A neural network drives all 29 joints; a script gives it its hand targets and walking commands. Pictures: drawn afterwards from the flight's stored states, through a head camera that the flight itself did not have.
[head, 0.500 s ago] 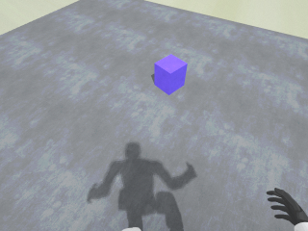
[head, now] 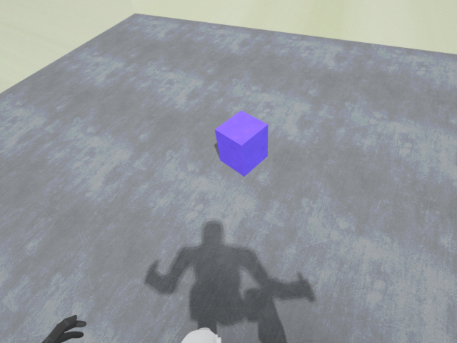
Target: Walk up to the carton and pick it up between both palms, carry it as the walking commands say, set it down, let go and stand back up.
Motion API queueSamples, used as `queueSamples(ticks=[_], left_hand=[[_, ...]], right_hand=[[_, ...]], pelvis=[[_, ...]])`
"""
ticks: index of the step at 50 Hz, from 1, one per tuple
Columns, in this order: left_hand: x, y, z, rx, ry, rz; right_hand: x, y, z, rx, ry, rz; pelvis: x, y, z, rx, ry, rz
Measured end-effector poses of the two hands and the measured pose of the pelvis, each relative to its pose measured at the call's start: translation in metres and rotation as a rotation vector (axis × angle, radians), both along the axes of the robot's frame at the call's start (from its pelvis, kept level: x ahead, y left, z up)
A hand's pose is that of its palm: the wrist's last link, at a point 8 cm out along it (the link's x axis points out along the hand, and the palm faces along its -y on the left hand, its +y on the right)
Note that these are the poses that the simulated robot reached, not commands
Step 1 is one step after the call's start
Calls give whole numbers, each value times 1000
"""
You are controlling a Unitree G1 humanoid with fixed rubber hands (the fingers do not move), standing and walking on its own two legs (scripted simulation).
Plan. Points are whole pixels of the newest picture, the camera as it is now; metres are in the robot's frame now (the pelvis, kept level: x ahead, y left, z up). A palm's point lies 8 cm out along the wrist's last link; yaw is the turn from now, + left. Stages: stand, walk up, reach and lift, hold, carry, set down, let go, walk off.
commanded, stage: walk up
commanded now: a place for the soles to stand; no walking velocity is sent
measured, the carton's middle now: (242, 143) +1.23 +0.04 -0.64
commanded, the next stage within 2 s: none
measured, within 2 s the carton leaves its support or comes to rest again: neither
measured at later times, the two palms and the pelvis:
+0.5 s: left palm (86, 254) +0.32 +0.37 -0.09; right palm (411, 250) +0.30 -0.30 -0.05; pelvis +0.23 +0.05 +0.00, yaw -2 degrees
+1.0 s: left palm (89, 198) +0.46 +0.41 -0.08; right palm (362, 162) +0.54 -0.28 -0.07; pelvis +0.42 +0.05 -0.01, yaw +0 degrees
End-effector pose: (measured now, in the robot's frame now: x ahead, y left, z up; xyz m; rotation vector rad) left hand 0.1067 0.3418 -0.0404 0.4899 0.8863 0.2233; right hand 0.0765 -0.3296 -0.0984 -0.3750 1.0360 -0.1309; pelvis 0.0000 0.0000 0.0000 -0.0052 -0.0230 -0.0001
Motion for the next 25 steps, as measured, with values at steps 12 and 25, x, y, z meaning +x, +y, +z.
queueSamples(ticks=[12,25], left_hand=[[26,47,-45,-49,190,136],[213,27,-47,-119,152,-42]], right_hand=[[211,40,40,-66,-192,128],[223,29,45,-105,-89,-57]], pelvis=[[121,33,-10,-16,0,6],[226,45,3,21,2,-32]])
